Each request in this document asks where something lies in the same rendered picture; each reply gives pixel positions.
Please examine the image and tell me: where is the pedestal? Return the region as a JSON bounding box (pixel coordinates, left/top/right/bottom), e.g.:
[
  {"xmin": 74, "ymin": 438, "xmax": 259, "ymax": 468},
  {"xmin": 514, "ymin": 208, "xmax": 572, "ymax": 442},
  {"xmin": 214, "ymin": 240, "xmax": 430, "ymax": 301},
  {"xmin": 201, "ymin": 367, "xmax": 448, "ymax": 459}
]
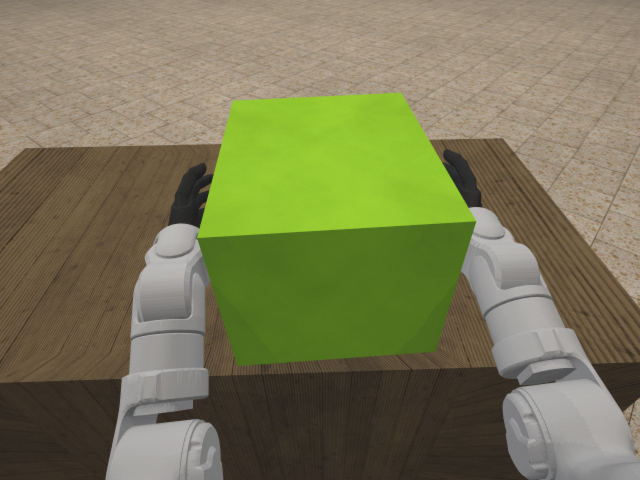
[{"xmin": 0, "ymin": 138, "xmax": 640, "ymax": 480}]

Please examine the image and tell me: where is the carton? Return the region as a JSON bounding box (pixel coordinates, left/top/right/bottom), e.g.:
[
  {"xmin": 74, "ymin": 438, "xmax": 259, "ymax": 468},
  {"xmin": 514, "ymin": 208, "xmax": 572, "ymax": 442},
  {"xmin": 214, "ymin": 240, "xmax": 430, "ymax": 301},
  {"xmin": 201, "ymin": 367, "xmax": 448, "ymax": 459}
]
[{"xmin": 197, "ymin": 93, "xmax": 476, "ymax": 366}]

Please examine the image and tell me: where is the robot right forearm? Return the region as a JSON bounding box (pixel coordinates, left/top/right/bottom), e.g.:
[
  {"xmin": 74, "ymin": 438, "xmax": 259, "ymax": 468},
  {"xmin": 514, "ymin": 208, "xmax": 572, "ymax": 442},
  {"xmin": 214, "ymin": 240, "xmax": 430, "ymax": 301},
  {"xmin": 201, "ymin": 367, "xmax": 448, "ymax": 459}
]
[{"xmin": 461, "ymin": 207, "xmax": 635, "ymax": 455}]

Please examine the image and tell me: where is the left robot upper arm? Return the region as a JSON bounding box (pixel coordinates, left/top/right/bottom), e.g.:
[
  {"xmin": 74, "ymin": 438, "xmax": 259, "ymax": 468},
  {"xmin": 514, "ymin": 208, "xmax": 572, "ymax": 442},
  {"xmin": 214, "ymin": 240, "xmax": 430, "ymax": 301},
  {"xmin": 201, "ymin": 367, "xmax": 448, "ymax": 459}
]
[{"xmin": 108, "ymin": 419, "xmax": 223, "ymax": 480}]

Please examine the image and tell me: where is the right robot hand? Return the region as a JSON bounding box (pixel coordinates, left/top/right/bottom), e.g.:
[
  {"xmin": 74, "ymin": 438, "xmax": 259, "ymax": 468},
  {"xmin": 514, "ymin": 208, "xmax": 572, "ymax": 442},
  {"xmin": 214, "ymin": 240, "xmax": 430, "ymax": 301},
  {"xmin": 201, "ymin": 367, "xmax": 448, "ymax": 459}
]
[{"xmin": 442, "ymin": 149, "xmax": 483, "ymax": 208}]

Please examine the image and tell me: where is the robot left forearm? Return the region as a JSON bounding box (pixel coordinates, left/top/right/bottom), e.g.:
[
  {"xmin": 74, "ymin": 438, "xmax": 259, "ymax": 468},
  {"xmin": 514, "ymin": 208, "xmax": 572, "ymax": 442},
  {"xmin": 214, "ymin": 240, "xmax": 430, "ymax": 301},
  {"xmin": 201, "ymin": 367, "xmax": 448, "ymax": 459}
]
[{"xmin": 105, "ymin": 224, "xmax": 210, "ymax": 480}]

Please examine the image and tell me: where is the right robot upper arm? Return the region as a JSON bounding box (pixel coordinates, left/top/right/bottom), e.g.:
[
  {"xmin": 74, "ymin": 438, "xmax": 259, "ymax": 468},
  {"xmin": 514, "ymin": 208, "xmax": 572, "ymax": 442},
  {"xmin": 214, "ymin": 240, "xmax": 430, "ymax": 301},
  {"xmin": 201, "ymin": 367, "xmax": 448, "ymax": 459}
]
[{"xmin": 503, "ymin": 379, "xmax": 640, "ymax": 480}]

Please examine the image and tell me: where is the left robot hand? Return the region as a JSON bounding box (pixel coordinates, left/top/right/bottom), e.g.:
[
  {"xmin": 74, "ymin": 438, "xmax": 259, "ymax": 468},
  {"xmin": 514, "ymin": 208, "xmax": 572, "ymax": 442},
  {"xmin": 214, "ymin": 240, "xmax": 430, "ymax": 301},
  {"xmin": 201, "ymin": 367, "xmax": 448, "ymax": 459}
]
[{"xmin": 168, "ymin": 163, "xmax": 214, "ymax": 229}]

